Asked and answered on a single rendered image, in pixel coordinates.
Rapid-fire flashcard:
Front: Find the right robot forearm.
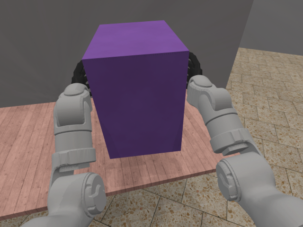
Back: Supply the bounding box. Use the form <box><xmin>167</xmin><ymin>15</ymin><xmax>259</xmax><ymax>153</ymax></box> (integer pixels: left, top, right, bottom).
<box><xmin>187</xmin><ymin>75</ymin><xmax>276</xmax><ymax>183</ymax></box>

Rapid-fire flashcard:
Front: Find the table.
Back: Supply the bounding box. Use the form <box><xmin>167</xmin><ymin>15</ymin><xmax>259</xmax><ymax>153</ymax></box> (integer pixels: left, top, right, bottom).
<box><xmin>0</xmin><ymin>89</ymin><xmax>240</xmax><ymax>221</ymax></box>

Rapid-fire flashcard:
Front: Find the right robot upper arm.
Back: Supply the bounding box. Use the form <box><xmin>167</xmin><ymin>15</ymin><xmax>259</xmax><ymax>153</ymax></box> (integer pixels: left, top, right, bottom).
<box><xmin>216</xmin><ymin>151</ymin><xmax>303</xmax><ymax>227</ymax></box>

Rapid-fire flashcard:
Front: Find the carton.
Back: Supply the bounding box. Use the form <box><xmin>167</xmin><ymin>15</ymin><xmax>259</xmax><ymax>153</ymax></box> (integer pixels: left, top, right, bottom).
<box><xmin>82</xmin><ymin>20</ymin><xmax>189</xmax><ymax>159</ymax></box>

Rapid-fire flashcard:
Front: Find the left robot upper arm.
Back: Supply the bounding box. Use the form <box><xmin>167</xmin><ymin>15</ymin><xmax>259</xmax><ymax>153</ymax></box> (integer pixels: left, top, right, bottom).
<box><xmin>20</xmin><ymin>172</ymin><xmax>107</xmax><ymax>227</ymax></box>

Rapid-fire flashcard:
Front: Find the left robot forearm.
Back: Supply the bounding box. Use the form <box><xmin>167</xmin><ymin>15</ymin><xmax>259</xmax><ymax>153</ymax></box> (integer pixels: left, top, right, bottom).
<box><xmin>47</xmin><ymin>83</ymin><xmax>96</xmax><ymax>208</ymax></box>

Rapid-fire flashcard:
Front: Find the robot left hand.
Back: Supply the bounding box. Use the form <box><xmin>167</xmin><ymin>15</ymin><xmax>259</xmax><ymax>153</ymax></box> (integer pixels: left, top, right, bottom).
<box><xmin>71</xmin><ymin>60</ymin><xmax>92</xmax><ymax>96</ymax></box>

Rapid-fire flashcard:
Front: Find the robot right hand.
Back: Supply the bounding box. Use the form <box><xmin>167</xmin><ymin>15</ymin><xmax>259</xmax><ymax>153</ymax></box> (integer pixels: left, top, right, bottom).
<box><xmin>186</xmin><ymin>52</ymin><xmax>202</xmax><ymax>89</ymax></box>

